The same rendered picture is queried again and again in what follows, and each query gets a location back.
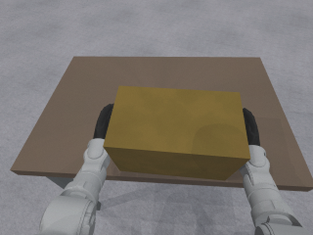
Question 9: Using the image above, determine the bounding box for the left robot hand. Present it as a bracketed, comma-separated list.
[93, 103, 114, 139]

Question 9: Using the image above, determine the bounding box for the right robot hand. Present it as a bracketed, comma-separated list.
[243, 108, 260, 147]

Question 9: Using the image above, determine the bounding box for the right robot upper arm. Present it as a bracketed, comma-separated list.
[254, 222, 310, 235]

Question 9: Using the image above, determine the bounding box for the left robot forearm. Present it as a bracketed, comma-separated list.
[39, 138, 111, 234]

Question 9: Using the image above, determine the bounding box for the left robot upper arm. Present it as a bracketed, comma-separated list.
[33, 195, 97, 235]

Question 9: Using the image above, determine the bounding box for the right robot forearm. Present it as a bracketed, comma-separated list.
[239, 145, 311, 235]

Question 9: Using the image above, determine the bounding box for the table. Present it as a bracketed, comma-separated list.
[10, 56, 313, 211]

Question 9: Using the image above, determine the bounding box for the carton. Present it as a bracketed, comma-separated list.
[103, 85, 251, 181]

